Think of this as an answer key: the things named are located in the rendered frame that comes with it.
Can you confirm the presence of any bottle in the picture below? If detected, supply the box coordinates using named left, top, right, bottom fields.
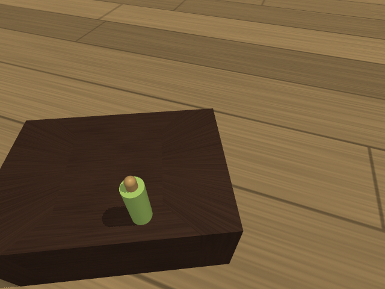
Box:
left=119, top=176, right=153, bottom=225

